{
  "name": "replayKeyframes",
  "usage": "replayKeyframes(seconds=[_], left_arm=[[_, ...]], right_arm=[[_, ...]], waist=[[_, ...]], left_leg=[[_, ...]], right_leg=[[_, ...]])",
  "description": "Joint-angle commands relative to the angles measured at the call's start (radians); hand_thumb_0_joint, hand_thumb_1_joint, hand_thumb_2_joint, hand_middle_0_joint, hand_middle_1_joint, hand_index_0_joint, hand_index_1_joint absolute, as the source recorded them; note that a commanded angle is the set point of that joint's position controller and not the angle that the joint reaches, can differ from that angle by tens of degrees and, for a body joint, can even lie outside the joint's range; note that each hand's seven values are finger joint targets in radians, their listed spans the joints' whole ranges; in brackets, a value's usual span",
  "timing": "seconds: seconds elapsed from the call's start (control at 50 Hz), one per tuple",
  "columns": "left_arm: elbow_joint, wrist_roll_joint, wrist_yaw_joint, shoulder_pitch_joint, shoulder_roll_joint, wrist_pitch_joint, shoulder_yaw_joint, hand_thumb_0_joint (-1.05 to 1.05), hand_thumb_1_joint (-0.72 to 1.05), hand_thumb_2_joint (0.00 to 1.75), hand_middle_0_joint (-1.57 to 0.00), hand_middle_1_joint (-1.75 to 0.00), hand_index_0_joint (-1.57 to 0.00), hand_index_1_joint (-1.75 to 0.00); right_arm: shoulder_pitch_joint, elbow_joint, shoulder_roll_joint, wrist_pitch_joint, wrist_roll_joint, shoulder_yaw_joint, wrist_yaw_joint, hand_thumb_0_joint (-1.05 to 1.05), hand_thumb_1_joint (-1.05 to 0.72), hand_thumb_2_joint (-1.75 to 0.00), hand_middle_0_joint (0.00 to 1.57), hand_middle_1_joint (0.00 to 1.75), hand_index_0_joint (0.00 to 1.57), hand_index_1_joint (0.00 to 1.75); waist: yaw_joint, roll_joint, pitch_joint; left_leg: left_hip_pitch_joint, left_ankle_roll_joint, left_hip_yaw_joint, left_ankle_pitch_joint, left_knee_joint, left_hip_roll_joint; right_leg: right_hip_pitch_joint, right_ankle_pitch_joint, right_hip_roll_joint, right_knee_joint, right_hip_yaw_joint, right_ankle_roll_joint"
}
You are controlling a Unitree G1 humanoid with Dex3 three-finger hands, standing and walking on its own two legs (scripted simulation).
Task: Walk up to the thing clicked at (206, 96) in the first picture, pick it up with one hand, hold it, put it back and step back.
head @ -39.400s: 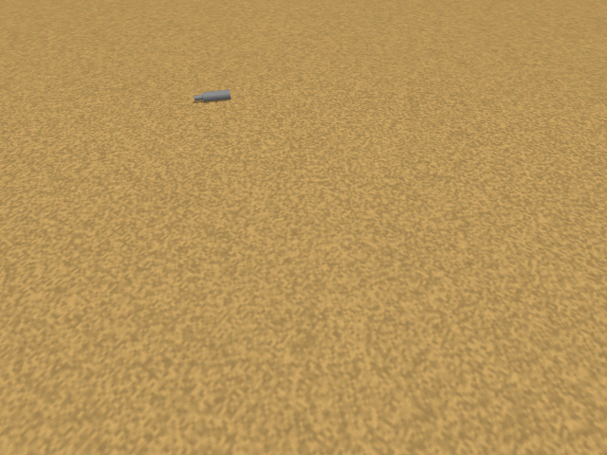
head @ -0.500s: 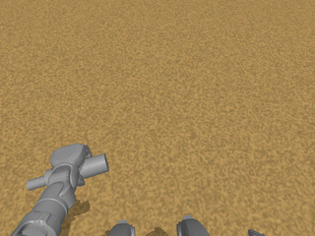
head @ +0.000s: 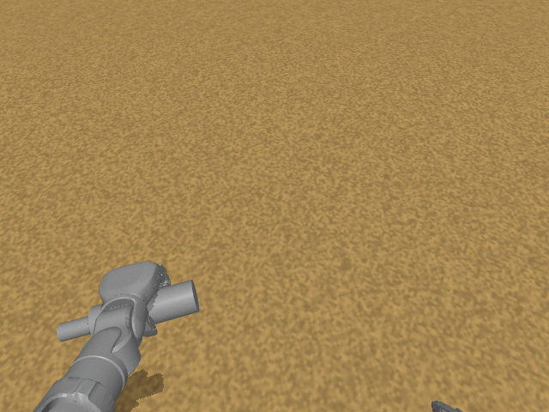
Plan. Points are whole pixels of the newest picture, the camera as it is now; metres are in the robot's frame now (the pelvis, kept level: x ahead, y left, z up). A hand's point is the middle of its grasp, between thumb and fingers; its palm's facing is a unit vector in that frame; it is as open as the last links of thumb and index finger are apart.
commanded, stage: hold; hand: left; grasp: from above
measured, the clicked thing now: (130, 313) +0.32 +0.25 -0.11
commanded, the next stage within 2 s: crouch in 1.78 s
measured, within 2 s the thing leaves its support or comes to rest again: neither
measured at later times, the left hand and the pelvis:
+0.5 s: hand (138, 300) +0.31 +0.22 -0.04, palm faces -0.42 -0.13 -0.90, open 8.5 cm; pelvis +0.01 +0.00 +0.01, yaw +0 degrees
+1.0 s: hand (135, 313) +0.29 +0.21 -0.03, palm faces -0.41 -0.13 -0.90, open 8.5 cm; pelvis -0.01 -0.01 +0.02, yaw +0 degrees
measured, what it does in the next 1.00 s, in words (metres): stands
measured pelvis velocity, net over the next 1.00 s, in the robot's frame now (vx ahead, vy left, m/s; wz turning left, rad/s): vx -0.01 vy -0.01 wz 0.00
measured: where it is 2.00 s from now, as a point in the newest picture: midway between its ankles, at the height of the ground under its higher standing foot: outside the picture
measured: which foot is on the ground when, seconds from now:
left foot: down 0.00-1.00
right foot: down 0.00-1.00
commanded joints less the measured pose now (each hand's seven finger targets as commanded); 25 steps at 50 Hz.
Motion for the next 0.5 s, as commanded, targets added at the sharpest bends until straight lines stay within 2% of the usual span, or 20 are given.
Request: replayKeyframes(seconds=[0.0,0.06,0.1,0.12,0.18,0.22,0.28,0.3,0.34,0.4,0.42,0.46,0.48], left_arm=[[-0.219,0.014,0.044,-0.377,0.224,0.012,0.070,0.00,0.83,0.43,-1.14,-0.43,-1.16,-0.41],[-0.226,0.007,0.031,-0.361,0.198,0.017,0.054,0.00,0.82,0.43,-1.13,-0.42,-1.16,-0.40],[-0.207,0.009,0.022,-0.342,0.220,0.016,0.069,0.00,0.80,0.43,-1.13,-0.41,-1.15,-0.39],[-0.222,0.008,0.017,-0.351,0.202,0.013,0.055,0.00,0.80,0.43,-1.13,-0.42,-1.15,-0.39],[-0.228,0.012,0.007,-0.350,0.200,0.011,0.053,0.00,0.81,0.45,-1.14,-0.43,-1.15,-0.41],[-0.242,0.010,0.008,-0.331,0.206,0.016,0.060,0.00,0.82,0.45,-1.15,-0.42,-1.16,-0.40],[-0.262,0.012,0.003,-0.344,0.206,0.020,0.059,0.00,0.83,0.46,-1.15,-0.43,-1.17,-0.41],[-0.255,0.018,0.002,-0.337,0.199,0.024,0.053,0.00,0.83,0.45,-1.15,-0.42,-1.17,-0.41],[-0.258,0.023,0.001,-0.339,0.222,0.022,0.065,0.00,0.81,0.44,-1.14,-0.40,-1.16,-0.39],[-0.270,0.017,-0.010,-0.352,0.207,0.025,0.053,0.00,0.80,0.48,-1.14,-0.43,-1.15,-0.42],[-0.280,0.022,-0.010,-0.335,0.223,0.026,0.067,0.00,0.79,0.48,-1.14,-0.42,-1.15,-0.41],[-0.281,0.022,-0.013,-0.335,0.213,0.028,0.064,0.00,0.82,0.49,-1.15,-0.45,-1.16,-0.43],[-0.285,0.025,-0.019,-0.335,0.197,0.029,0.049,0.00,0.83,0.50,-1.16,-0.45,-1.17,-0.43]], right_arm=[[-0.011,-0.097,-0.149,-0.032,0.009,-0.045,-0.007,0.00,-0.88,-0.89,0.20,0.30,0.20,0.30],[-0.011,-0.101,-0.149,-0.033,0.008,-0.045,-0.004,0.00,-0.88,-0.89,0.20,0.30,0.20,0.30],[-0.018,-0.107,-0.154,-0.031,0.009,-0.049,-0.003,0.00,-0.88,-0.89,0.20,0.30,0.20,0.30],[-0.019,-0.110,-0.150,-0.031,0.008,-0.046,-0.001,0.00,-0.88,-0.89,0.20,0.30,0.20,0.30],[-0.028,-0.119,-0.155,-0.031,0.007,-0.049,0.003,0.00,-0.88,-0.89,0.20,0.30,0.20,0.30],[-0.031,-0.124,-0.154,-0.030,0.007,-0.048,0.006,0.00,-0.88,-0.89,0.20,0.30,0.20,0.30],[-0.029,-0.127,-0.155,-0.028,0.007,-0.048,0.008,0.00,-0.88,-0.89,0.20,0.30,0.20,0.30],[-0.031,-0.127,-0.154,-0.027,0.007,-0.047,0.009,0.00,-0.88,-0.89,0.20,0.30,0.20,0.30],[-0.034,-0.131,-0.159,-0.026,0.007,-0.049,0.010,0.00,-0.88,-0.89,0.20,0.30,0.20,0.30],[-0.038,-0.139,-0.157,-0.024,0.007,-0.044,0.011,0.00,-0.88,-0.89,0.20,0.30,0.20,0.30],[-0.044,-0.141,-0.155,-0.024,0.009,-0.046,0.012,0.00,-0.89,-0.90,0.20,0.30,0.20,0.30],[-0.051,-0.145,-0.158,-0.023,0.008,-0.047,0.013,0.00,-0.88,-0.89,0.20,0.30,0.20,0.30],[-0.051,-0.146,-0.154,-0.023,0.007,-0.044,0.015,0.00,-0.88,-0.89,0.20,0.30,0.20,0.30]], waist=[[0.004,0.008,-0.323],[0.003,0.015,-0.307],[0.012,-0.001,-0.281],[0.005,0.007,-0.283],[0.010,0.010,-0.276],[0.023,0.015,-0.291],[0.015,0.026,-0.280],[0.015,0.008,-0.272],[0.018,-0.005,-0.273],[0.014,-0.002,-0.260],[0.030,0.011,-0.266],[0.023,-0.005,-0.267],[0.019,0.000,-0.252]], left_leg=[[0.200,0.009,0.011,0.280,-0.130,-0.045],[0.221,0.006,0.010,0.308,-0.143,-0.042],[0.219,0.008,0.015,0.300,-0.156,-0.042],[0.227,0.007,0.016,0.303,-0.157,-0.043],[0.244,0.004,0.013,0.303,-0.170,-0.042],[0.255,0.003,0.013,0.338,-0.176,-0.041],[0.270,0.001,0.014,0.371,-0.184,-0.037],[0.271,0.002,0.011,0.370,-0.188,-0.036],[0.269,0.008,0.020,0.364,-0.190,-0.042],[0.276,0.009,0.020,0.359,-0.200,-0.042],[0.287,0.007,0.019,0.362,-0.208,-0.042],[0.297,0.008,0.019,0.356,-0.213,-0.040],[0.293,0.009,0.019,0.349,-0.217,-0.041]], right_leg=[[0.174,0.249,0.045,-0.121,-0.019,-0.031],[0.177,0.267,0.047,-0.129,-0.024,-0.033],[0.185,0.260,0.046,-0.143,-0.026,-0.033],[0.187,0.263,0.046,-0.146,-0.023,-0.033],[0.199,0.255,0.047,-0.157,-0.028,-0.034],[0.225,0.284,0.048,-0.154,-0.028,-0.035],[0.228,0.311,0.051,-0.160,-0.029,-0.036],[0.228,0.312,0.051,-0.162,-0.030,-0.035],[0.255,0.318,0.046,-0.177,-0.025,-0.032],[0.261,0.318,0.044,-0.186,-0.025,-0.029],[0.268,0.314,0.044,-0.188,-0.024,-0.032],[0.264,0.310,0.046,-0.197,-0.025,-0.031],[0.267,0.305,0.044,-0.201,-0.025,-0.031]])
